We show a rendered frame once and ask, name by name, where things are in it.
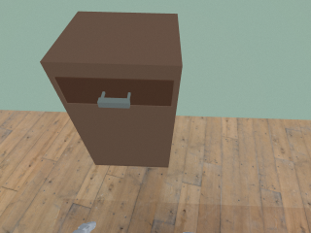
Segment handle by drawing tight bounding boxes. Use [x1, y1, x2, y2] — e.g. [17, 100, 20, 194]
[97, 91, 131, 109]

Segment drawer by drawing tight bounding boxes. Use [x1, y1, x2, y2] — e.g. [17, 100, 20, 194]
[54, 77, 174, 107]

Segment cabinet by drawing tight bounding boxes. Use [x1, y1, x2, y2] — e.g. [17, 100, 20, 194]
[40, 11, 183, 168]

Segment left robot hand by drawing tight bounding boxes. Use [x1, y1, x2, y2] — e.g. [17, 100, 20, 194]
[73, 221, 96, 233]

